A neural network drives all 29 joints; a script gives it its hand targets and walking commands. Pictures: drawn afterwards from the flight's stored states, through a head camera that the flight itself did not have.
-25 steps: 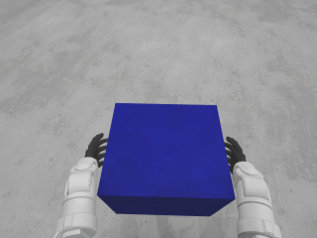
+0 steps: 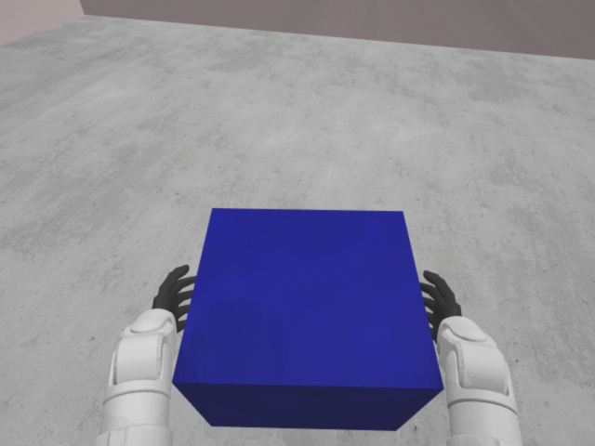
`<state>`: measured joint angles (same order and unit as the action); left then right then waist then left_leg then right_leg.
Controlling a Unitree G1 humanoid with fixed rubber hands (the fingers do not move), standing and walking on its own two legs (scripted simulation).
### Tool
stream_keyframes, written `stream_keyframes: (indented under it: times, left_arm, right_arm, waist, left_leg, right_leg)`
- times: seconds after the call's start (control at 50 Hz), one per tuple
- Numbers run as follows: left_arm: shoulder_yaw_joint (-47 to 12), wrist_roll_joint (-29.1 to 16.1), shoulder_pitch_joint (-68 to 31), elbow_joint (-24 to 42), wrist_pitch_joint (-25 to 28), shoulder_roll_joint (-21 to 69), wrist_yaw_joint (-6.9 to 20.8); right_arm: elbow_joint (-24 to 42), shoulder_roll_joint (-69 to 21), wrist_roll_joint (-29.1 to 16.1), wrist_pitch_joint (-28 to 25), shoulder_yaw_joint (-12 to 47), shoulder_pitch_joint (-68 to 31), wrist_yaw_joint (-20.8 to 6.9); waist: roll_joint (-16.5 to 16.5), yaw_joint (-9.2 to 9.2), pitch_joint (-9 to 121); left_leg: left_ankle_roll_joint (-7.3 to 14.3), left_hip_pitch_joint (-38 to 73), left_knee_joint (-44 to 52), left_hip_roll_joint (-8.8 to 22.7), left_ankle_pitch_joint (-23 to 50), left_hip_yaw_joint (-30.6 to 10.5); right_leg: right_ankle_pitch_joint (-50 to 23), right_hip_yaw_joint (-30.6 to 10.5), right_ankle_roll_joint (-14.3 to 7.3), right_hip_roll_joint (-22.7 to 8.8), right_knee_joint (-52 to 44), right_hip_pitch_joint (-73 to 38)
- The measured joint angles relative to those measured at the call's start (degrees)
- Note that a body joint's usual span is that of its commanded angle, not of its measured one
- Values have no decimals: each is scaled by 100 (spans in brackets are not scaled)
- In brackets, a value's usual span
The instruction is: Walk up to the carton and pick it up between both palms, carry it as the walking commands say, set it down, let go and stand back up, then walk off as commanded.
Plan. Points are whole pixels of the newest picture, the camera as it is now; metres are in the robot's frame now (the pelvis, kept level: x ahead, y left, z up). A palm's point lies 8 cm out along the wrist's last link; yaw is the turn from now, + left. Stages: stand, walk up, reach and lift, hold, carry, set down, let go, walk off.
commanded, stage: reach and lift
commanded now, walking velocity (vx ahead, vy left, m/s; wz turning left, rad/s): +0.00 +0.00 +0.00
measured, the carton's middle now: (305, 320) +0.31 +0.00 -0.02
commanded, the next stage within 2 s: hold in 0.72 s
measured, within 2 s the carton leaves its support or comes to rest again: neither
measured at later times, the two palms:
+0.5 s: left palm (170, 310) +0.28 +0.19 +0.04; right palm (450, 324) +0.28 -0.19 +0.04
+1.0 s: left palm (169, 318) +0.27 +0.19 +0.04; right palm (451, 329) +0.27 -0.19 +0.04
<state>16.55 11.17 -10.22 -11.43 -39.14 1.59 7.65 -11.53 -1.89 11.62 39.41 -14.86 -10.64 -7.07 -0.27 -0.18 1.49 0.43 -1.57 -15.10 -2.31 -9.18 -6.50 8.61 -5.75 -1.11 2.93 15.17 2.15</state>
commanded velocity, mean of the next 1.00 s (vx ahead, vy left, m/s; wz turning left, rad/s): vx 0.00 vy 0.00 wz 0.00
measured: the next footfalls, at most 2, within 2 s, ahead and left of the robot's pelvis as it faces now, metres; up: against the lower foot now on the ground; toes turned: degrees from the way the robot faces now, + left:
none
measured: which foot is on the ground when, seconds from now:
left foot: down 0.00-1.00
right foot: down 0.00-1.00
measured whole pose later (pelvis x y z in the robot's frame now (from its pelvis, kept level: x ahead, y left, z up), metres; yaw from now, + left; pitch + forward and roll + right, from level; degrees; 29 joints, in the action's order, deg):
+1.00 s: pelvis +0.00 +0.00 +0.00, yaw +0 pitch -5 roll +0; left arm 15.0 11.4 -7.9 -6.5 -41.2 2.1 7.7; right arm -6.8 -1.6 11.4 41.5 -14.0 -8.4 -7.7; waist -0.7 0.7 0.4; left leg 0.6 -1.0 -15.0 -2.4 -9.3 -6.4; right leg 8.7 -5.6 -1.0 2.8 14.8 1.4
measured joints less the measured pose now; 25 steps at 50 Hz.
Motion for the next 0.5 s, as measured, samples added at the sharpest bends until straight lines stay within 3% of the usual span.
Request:
stream_keyframes:
  times: [0.5]
  left_arm:
    - [0,162,-153,101,-162,80,27]
  right_arm:
    - [88,78,24,164,-52,-133,-72]
  waist:
    - [-33,94,-80]
  left_leg:
    - [40,-29,-10,-30,9,63]
  right_leg:
    - [-18,-31,45,-34,-6,29]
